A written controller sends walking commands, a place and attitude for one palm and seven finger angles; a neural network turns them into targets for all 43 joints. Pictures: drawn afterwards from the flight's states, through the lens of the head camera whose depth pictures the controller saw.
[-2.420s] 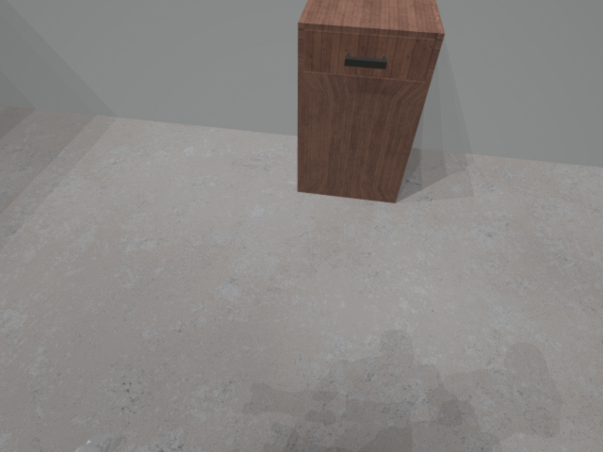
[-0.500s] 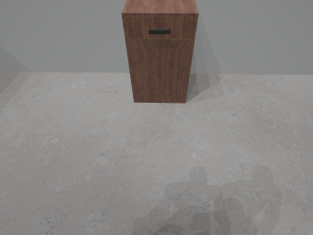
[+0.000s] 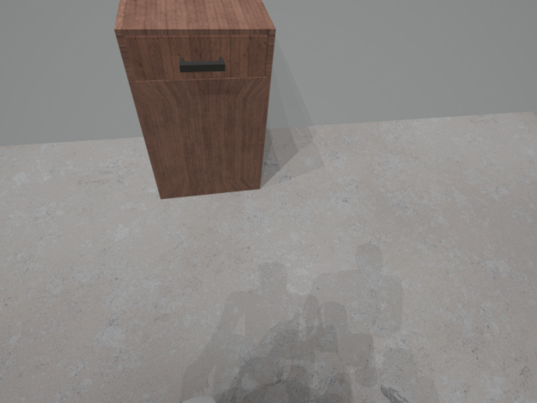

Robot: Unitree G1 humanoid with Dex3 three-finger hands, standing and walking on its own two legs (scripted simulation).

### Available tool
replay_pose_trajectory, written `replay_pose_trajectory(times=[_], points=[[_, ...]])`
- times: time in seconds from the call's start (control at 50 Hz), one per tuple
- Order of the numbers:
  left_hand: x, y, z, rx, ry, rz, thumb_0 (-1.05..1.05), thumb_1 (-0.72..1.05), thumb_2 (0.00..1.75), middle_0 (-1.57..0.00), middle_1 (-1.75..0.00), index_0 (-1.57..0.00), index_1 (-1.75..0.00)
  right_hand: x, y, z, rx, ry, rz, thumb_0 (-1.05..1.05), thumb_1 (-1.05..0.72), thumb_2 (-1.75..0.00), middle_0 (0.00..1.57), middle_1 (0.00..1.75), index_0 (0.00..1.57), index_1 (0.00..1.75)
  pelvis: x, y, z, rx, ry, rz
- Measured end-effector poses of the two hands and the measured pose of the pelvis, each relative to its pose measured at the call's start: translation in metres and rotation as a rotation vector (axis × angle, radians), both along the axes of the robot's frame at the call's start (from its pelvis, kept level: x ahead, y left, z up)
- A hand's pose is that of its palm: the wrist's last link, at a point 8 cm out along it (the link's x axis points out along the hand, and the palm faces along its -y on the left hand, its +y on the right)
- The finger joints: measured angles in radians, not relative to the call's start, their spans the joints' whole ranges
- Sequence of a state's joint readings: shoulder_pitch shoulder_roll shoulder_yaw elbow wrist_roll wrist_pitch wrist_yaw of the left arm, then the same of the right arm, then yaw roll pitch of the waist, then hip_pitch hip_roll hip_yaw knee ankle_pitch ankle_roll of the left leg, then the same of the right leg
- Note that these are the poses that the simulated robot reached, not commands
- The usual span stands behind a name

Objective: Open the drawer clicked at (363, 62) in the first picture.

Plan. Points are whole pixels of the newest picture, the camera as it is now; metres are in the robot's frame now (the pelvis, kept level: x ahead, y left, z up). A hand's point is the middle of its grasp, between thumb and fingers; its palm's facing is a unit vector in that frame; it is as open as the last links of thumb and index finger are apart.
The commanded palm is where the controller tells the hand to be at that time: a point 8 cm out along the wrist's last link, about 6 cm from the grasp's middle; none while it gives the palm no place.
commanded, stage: walk to a spot facing it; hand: left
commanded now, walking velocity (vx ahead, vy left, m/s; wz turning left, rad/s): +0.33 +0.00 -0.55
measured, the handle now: (202, 63) +1.04 +0.31 -0.07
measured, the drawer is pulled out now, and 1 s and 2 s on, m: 0.00 0.00 0.00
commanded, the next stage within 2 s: turn to face it in 0.52 s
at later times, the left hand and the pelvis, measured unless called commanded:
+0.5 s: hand (244, 259) +0.41 +0.08 -0.16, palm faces -0.32 -0.93 -0.17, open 7.4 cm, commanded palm none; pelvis +0.21 -0.04 -0.01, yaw -15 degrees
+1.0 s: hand (218, 241) +0.46 +0.15 -0.17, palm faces -0.18 -0.97 -0.18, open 7.4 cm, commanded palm none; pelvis +0.37 -0.02 +0.01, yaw -15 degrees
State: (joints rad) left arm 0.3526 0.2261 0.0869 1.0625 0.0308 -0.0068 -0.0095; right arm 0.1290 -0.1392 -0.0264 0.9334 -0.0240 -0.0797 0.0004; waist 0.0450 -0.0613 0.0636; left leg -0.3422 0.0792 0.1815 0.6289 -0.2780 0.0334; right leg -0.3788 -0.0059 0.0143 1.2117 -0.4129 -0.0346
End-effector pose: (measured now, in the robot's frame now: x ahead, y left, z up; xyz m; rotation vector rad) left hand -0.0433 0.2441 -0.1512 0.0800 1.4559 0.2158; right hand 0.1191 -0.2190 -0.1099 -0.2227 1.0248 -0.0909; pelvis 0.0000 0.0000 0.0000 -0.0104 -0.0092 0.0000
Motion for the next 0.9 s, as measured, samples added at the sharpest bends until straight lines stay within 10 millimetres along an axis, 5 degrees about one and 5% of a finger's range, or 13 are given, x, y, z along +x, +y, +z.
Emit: replay_pose_trajectory(times=[0.1,0.2,0.32,0.42,0.5,0.62,0.72,0.82,0.9], points=[[0.124,0.025,0.019,0.026,-0.178,-0.107,0.00,0.91,0.89,-0.19,-0.30,-0.19,-0.29,-0.038,-0.006,0.003,-0.026,0.135,-0.155,-0.01,-0.93,-0.89,0.21,0.30,0.20,0.30,0.038,0.012,0.013,0.006,0.008,-0.056],[0.233,0.017,0.033,0.018,-0.289,-0.221,0.00,0.92,0.90,-0.19,-0.30,-0.19,-0.29,-0.078,-0.009,0.002,-0.029,0.290,-0.276,0.00,-0.93,-0.89,0.20,0.30,0.20,0.30,0.078,0.016,0.016,0.012,0.011,-0.110],[0.348,-0.029,0.034,-0.025,-0.345,-0.375,0.00,0.91,0.90,-0.19,-0.30,-0.19,-0.29,-0.108,0.003,-0.004,0.022,0.465,-0.410,0.00,-0.92,-0.89,0.20,0.30,0.20,0.30,0.131,0.005,0.011,0.014,0.011,-0.178],[0.433,-0.086,0.023,-0.058,-0.399,-0.490,0.00,0.91,0.90,-0.19,-0.30,-0.19,-0.30,-0.104,0.008,-0.017,0.095,0.583,-0.500,0.01,-0.91,-0.89,0.20,0.30,0.20,0.30,0.182,-0.022,-0.006,0.008,0.016,-0.230],[0.464,-0.110,0.015,-0.062,-0.427,-0.505,0.00,0.91,0.89,-0.19,-0.30,-0.20,-0.30,-0.060,-0.010,-0.030,0.118,0.562,-0.528,0.01,-0.91,-0.89,0.20,0.30,0.20,0.30,0.213,-0.042,-0.013,0.002,0.001,-0.268],[0.462,-0.101,0.022,-0.016,-0.293,-0.504,-0.01,0.92,0.89,-0.20,-0.30,-0.20,-0.30,0.075,-0.058,-0.023,0.066,0.256,-0.503,0.01,-0.91,-0.89,0.20,0.30,0.20,0.30,0.254,-0.048,0.003,0.000,0.008,-0.332],[0.475,-0.077,0.026,0.018,-0.234,-0.486,-0.01,0.93,0.89,-0.20,-0.30,-0.20,-0.30,0.172,-0.078,-0.006,0.032,0.069,-0.450,0.00,-0.91,-0.89,0.20,0.30,0.20,0.30,0.289,-0.045,0.008,-0.007,0.019,-0.354],[0.494,-0.057,0.013,0.006,-0.232,-0.404,0.00,0.92,0.89,-0.20,-0.30,-0.20,-0.30,0.235,-0.071,-0.001,0.000,0.035,-0.375,0.00,-0.91,-0.89,0.20,0.30,0.20,0.30,0.334,-0.035,0.003,-0.043,0.004,-0.320],[0.501,-0.048,0.002,-0.003,-0.202,-0.347,0.00,0.91,0.89,-0.20,-0.30,-0.20,-0.30,0.261,-0.054,-0.003,-0.002,0.082,-0.325,0.00,-0.91,-0.89,0.20,0.30,0.20,0.30,0.359,-0.029,0.001,-0.023,-0.005,-0.294]])
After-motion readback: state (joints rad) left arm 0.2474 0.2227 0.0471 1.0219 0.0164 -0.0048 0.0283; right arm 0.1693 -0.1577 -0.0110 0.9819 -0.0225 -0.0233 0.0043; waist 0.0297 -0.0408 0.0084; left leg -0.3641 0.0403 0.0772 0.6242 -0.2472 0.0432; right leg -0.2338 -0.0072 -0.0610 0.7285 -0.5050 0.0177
